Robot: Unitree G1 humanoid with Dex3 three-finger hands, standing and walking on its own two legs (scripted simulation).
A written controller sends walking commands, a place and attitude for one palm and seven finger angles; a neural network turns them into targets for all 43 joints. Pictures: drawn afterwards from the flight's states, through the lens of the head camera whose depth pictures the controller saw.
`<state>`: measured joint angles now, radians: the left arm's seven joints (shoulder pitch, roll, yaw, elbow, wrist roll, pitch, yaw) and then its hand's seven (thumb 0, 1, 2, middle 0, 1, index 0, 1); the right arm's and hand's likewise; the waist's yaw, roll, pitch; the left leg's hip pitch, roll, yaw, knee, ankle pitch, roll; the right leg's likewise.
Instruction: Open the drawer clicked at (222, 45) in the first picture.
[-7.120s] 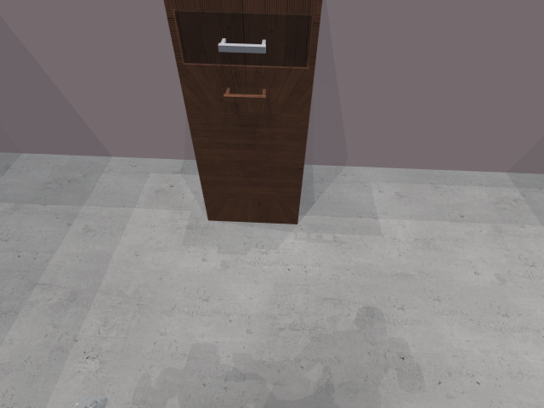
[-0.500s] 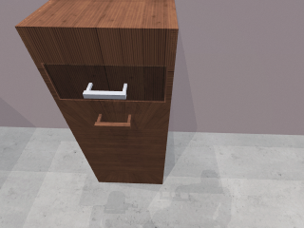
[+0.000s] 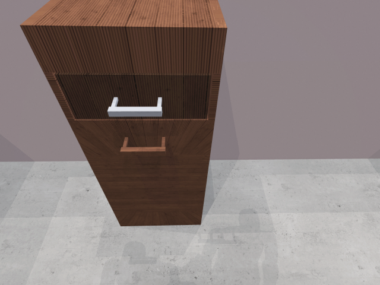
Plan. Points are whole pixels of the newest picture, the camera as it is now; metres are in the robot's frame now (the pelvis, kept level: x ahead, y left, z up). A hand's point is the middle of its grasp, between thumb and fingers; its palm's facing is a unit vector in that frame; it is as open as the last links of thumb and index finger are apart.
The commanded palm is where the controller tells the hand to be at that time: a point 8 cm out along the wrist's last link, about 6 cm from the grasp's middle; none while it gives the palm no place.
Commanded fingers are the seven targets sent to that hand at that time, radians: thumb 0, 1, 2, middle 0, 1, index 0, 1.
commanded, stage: come to a stop and stand still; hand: left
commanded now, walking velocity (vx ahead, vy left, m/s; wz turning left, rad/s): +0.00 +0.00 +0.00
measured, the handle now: (136, 106) +0.52 +0.17 +0.09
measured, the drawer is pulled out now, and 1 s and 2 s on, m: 0.00 0.00 0.00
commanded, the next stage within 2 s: look again from close up in 0.76 s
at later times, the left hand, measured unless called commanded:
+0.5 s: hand out of the picture -0.02 +0.20 -0.18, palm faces +0.03 -0.99 -0.14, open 7.4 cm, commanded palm none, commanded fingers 0.00 0.90 0.90 -0.20 -0.30 -0.20 -0.30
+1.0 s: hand out of the picture -0.02 +0.20 -0.17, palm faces +0.01 -0.99 -0.16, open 7.4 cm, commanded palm none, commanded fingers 0.00 0.90 0.90 -0.20 -0.30 -0.20 -0.30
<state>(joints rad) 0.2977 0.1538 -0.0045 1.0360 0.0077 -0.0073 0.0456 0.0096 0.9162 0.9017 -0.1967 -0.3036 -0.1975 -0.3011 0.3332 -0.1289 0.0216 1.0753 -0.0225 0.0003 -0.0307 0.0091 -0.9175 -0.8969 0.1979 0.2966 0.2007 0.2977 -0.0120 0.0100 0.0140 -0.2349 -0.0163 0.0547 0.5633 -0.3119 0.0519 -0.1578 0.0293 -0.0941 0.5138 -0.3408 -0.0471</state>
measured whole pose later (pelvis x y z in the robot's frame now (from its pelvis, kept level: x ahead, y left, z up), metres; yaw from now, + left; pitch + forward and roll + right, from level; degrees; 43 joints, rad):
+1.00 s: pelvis -0.01 +0.04 +0.01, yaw -1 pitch +0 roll +0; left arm 0.30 0.14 -0.01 1.13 0.01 0.00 0.04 0.00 0.90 0.90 -0.19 -0.30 -0.19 -0.30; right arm 0.32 -0.12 0.02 1.16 -0.01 -0.03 -0.04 0.00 -0.90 -0.90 0.20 0.30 0.20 0.30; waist 0.00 -0.02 0.02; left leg -0.18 -0.10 0.09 0.38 -0.21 0.12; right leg -0.16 -0.05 -0.06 0.45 -0.28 0.02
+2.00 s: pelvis -0.03 -0.04 -0.01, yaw -1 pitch +2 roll +2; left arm 0.36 0.37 -0.08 0.04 1.01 0.06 0.38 0.00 0.40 0.69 -0.25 -0.61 -0.25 -0.61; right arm 0.01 -0.24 -0.01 0.56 -0.05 0.10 -0.01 0.01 -0.90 -0.90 0.20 0.30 0.20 0.30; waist 0.14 0.03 -0.07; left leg -0.40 -0.01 0.02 0.66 -0.30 0.02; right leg -0.38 0.06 -0.08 0.69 -0.36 -0.12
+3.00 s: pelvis -0.02 +0.05 +0.01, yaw -5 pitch -2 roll +0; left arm -0.37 0.57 -0.08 -0.06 0.88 0.29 -0.17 0.00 -0.49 0.31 -0.32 -1.20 -0.32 -1.20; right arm 0.06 -0.23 0.07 0.61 0.03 0.11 0.01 0.01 -0.90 -0.90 0.20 0.30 0.21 0.30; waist 0.11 0.10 -0.01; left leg -0.20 -0.14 -0.05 0.42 -0.18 0.10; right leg -0.19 0.00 0.04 0.46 -0.25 0.00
